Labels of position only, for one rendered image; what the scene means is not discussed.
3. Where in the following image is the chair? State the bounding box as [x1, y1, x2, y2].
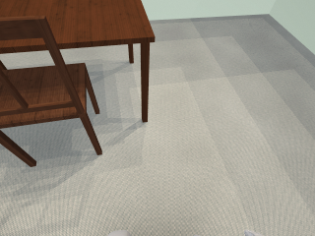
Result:
[0, 15, 102, 167]

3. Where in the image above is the table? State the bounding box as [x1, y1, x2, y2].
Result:
[0, 0, 156, 123]

